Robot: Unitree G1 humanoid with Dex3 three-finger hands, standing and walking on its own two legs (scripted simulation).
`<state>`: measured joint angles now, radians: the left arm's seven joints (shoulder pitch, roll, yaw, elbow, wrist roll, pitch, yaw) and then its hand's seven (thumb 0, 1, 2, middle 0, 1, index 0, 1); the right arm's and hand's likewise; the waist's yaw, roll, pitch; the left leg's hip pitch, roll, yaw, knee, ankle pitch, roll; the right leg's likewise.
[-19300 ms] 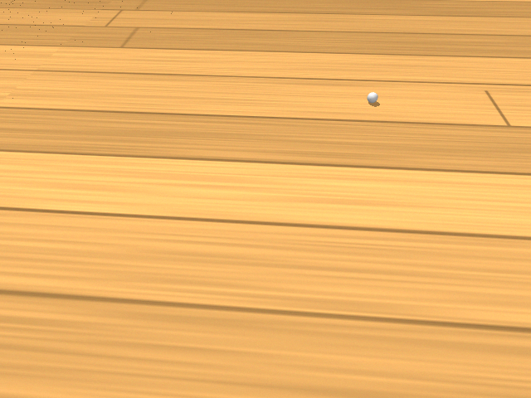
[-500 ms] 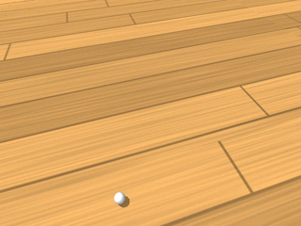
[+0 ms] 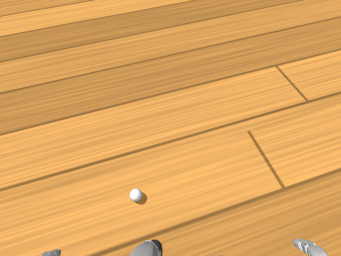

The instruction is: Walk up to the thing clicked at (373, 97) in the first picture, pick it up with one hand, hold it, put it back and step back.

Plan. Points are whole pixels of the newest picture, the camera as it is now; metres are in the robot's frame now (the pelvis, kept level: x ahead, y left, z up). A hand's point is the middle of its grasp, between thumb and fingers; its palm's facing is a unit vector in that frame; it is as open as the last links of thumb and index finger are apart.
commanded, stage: walk up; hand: left
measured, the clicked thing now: (135, 194) +0.48 +0.23 -0.72
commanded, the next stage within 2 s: none
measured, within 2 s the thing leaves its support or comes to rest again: neither
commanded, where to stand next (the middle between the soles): +0.09 +0.01 m, yaw -4 degrees
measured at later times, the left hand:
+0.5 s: hand out of the picture +0.07 +0.31 -0.15, palm faces -0.01 -0.94 -0.35, open 7.4 cm
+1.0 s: hand out of the picture +0.09 +0.26 -0.14, palm faces +0.03 -0.94 -0.35, open 7.4 cm
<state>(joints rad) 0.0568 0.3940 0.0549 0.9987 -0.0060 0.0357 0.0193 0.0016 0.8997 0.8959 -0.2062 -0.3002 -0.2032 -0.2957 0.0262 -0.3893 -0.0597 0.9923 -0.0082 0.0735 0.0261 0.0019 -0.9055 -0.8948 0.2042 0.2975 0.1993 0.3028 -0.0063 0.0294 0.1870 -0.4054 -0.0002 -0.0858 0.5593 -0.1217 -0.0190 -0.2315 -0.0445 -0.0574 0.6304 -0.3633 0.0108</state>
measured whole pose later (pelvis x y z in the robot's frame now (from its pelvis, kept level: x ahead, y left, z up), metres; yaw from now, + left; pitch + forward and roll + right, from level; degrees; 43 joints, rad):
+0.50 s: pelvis -0.01 +0.03 +0.01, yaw +2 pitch -3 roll +1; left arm 0.18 0.42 0.07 0.92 0.02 0.04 -0.02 0.00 0.90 0.90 -0.20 -0.30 -0.20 -0.30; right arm 0.31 -0.34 -0.04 0.94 -0.03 -0.06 -0.01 0.00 -0.90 -0.89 0.21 0.30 0.20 0.30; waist -0.02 -0.07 0.13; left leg -0.13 0.00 -0.01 0.53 -0.34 0.00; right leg -0.43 0.00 0.09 0.91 -0.40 -0.01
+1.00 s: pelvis -0.02 +0.00 +0.00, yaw +1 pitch -3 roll +1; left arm 0.12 0.37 0.05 0.90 0.01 0.02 -0.01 0.00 0.90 0.90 -0.21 -0.30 -0.20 -0.30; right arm 0.20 -0.36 -0.03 0.97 -0.03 0.01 0.00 0.00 -0.91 -0.89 0.20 0.30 0.20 0.30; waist 0.01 -0.03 0.12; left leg -0.24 -0.02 -0.01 0.62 -0.32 0.01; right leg -0.34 -0.01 -0.02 0.64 -0.25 -0.03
